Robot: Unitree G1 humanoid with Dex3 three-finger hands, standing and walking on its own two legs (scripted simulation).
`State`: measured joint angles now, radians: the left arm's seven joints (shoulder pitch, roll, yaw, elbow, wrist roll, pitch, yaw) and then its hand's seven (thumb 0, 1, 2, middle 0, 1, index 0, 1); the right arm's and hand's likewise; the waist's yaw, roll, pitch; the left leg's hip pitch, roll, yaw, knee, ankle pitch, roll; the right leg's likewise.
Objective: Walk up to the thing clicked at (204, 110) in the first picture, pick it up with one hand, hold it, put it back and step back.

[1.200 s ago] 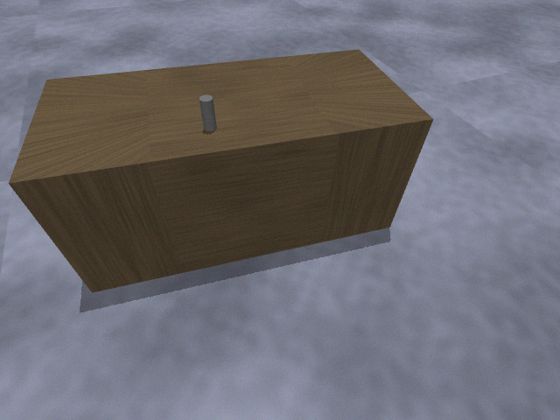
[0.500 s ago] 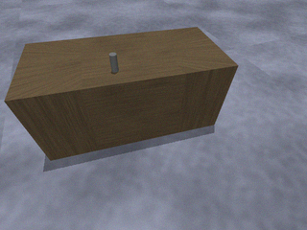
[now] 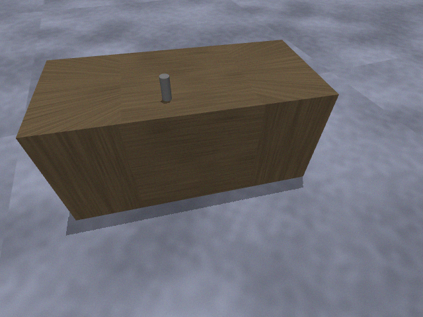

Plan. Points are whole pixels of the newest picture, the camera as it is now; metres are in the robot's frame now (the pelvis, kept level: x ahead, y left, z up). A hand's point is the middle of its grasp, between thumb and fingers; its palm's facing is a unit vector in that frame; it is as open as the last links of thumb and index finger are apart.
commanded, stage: walk up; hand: right
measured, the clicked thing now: (165, 87) +1.03 +0.19 -0.13
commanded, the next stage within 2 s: none
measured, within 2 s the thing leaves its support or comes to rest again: neither
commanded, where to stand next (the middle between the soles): +0.56 +0.31 m, yaw +12 degrees
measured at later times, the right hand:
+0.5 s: hand (274, 299) +0.21 -0.14 -0.14, palm faces -0.15 +0.92 -0.35, open 7.4 cm
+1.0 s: hand (225, 195) +0.49 -0.04 -0.14, palm faces -0.35 +0.86 -0.37, open 7.4 cm
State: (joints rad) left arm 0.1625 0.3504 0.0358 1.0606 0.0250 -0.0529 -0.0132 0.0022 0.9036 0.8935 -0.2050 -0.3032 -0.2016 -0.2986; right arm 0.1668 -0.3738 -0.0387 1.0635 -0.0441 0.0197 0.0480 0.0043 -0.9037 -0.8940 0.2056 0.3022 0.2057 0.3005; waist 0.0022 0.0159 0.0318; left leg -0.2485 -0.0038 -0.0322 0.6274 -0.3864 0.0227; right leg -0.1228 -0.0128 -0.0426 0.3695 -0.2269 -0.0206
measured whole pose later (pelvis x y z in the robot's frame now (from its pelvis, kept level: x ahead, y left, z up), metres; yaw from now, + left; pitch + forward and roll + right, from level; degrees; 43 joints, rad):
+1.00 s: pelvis +0.31 +0.20 -0.02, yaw +16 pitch -2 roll -2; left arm 0.38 0.45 0.06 0.85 0.02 -0.10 -0.03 0.00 0.90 0.89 -0.21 -0.30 -0.20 -0.30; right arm 0.25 -0.45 -0.08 0.83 -0.02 -0.02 0.10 0.01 -0.91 -0.89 0.20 0.30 0.20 0.30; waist 0.05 0.04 0.08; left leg -0.45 0.08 0.00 0.65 -0.25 0.01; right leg -0.15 -0.11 -0.15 0.56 -0.36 0.03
